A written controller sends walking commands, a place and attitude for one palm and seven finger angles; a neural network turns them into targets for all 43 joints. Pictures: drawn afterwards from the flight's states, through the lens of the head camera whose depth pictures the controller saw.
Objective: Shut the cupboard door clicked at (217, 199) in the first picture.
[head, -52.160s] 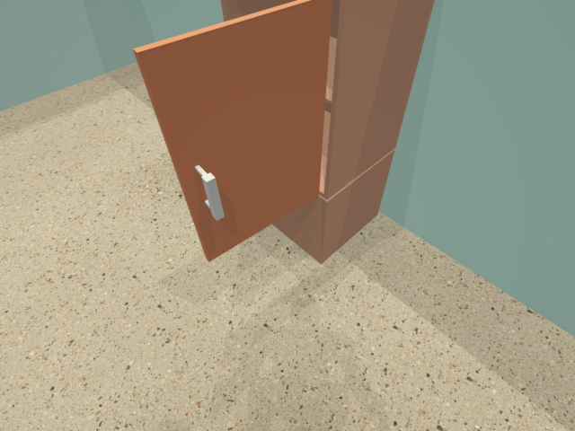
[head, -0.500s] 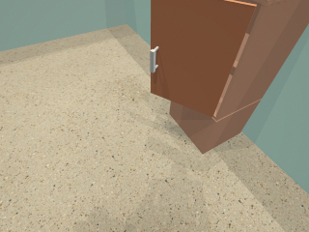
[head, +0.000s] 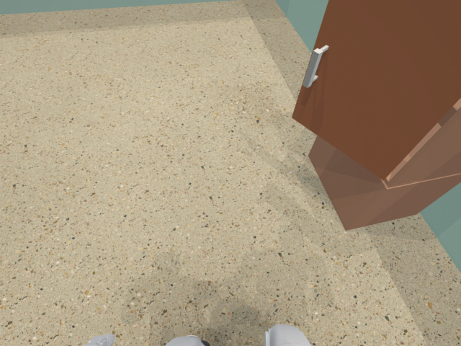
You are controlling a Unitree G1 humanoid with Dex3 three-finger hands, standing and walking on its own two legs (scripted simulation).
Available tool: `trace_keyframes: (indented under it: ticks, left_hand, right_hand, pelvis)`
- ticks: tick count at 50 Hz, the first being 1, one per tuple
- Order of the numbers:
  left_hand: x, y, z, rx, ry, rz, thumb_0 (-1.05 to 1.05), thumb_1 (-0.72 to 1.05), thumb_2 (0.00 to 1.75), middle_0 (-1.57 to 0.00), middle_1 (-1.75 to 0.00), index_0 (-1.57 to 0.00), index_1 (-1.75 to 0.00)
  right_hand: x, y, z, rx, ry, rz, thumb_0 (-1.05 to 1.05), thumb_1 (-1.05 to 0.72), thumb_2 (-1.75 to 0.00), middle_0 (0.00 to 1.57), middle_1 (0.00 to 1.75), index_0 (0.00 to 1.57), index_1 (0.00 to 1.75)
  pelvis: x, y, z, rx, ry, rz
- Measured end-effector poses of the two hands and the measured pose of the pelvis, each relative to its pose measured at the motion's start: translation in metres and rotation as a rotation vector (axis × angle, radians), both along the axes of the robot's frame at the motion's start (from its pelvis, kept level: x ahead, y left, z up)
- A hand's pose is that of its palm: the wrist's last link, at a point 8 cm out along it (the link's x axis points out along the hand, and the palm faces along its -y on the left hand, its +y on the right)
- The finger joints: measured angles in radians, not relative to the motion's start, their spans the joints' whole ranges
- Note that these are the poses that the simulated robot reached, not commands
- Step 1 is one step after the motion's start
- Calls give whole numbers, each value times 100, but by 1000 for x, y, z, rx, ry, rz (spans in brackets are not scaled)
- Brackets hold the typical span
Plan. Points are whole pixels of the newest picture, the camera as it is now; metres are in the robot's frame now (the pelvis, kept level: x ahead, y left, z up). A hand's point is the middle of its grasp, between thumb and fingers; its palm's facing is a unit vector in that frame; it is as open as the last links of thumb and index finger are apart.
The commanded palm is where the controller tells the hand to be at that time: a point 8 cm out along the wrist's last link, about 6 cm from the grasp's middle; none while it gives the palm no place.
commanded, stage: walk to a spot facing it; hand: left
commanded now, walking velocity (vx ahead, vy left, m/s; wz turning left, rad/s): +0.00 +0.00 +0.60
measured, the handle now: (315, 66) +0.91 -0.24 -0.07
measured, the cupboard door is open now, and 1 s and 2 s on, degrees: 31 31 31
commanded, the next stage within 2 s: turn to face it in 1.50 s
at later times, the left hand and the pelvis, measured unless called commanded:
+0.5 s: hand out of the picture +0.02 +0.15 -0.15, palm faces +0.31 -0.91 -0.28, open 7.4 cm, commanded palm none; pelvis +0.01 -0.06 +0.01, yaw +20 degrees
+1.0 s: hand out of the picture +0.07 +0.25 -0.15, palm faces +0.55 -0.81 -0.21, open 7.4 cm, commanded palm none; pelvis +0.09 +0.01 +0.01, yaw +35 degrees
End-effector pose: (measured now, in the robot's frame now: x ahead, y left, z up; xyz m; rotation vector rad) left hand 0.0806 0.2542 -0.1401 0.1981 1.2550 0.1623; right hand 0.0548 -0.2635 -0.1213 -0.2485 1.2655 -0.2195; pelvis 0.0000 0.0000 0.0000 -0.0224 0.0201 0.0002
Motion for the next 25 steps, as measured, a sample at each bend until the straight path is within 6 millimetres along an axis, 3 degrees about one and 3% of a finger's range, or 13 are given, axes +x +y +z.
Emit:
trace_keyframes:
  ticks: [6, 12, 14, 18, 25]
  left_hand:
    - [12, 0, 19, 27, -88, 39, 1, 91, 90, -20, -30, -20, -29]
    - [6, -19, 30, 64, -135, 94, 1, 91, 90, -20, -30, -20, -29]
    - [-4, -26, 28, 90, -149, 114, 0, 91, 90, -20, -30, -20, -30]
    - [-36, -42, 32, 92, -88, 179, 0, 91, 90, -20, -30, -20, -30]
    - [-83, -63, 25, 45, -19, 310, 1, 90, 90, -21, -30, -20, -30]
  right_hand:
    - [15, -8, 4, 13, 12, 65, 0, -91, -90, 20, 30, 20, 30]
    - [31, -27, -11, 52, 26, 118, 0, -91, -90, 20, 30, 20, 30]
    - [41, -35, -21, 69, 22, 132, 0, -91, -90, 20, 30, 20, 30]
    - [61, -41, -24, 84, 24, 184, 0, -91, -90, 20, 30, 20, 30]
    - [98, -26, -15, 93, 37, 303, 0, -91, -90, 20, 30, 20, 30]
  pelvis:
    - [0, -13, 8, -8, 20, 71]
    - [2, -39, 3, 3, 25, 156]
    - [3, -50, -5, 29, 29, 174]
    - [5, -57, 0, 31, 9, 238]
    - [13, -60, 5, 58, 6, 343]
